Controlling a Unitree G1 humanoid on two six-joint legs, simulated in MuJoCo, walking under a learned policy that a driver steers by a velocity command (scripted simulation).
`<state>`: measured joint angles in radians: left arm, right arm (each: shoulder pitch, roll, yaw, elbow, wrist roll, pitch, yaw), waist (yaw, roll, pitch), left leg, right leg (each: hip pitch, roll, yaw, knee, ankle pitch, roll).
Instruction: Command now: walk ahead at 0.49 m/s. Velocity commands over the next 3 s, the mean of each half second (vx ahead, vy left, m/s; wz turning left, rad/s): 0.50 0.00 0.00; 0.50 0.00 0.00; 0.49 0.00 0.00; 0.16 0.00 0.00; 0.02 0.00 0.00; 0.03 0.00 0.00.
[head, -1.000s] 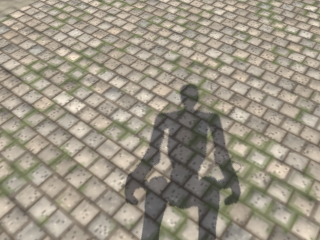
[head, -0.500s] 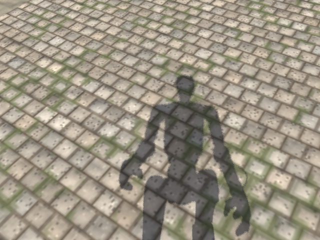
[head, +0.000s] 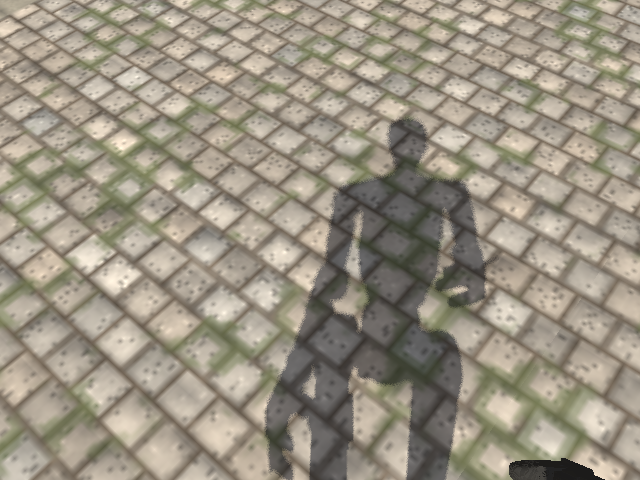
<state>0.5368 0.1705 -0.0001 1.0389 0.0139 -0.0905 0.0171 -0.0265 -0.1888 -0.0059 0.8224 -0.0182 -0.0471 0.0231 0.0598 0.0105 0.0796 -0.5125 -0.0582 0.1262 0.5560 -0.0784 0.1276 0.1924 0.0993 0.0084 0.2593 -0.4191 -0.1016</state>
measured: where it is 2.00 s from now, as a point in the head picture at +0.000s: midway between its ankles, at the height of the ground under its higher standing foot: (360, 262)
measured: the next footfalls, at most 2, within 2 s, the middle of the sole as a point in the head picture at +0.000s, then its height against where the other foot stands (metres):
left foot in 0.02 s outside the picture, level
right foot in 0.58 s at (415, 456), level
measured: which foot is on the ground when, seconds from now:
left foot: up 0.00-0.00, down 0.02-0.58, up 0.60-1.00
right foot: down 0.00-0.02, up 0.04-0.56, down 0.58-1.00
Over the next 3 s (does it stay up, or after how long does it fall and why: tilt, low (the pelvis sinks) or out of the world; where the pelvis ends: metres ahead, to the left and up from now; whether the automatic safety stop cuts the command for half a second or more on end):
stays up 0.97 0.00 0.02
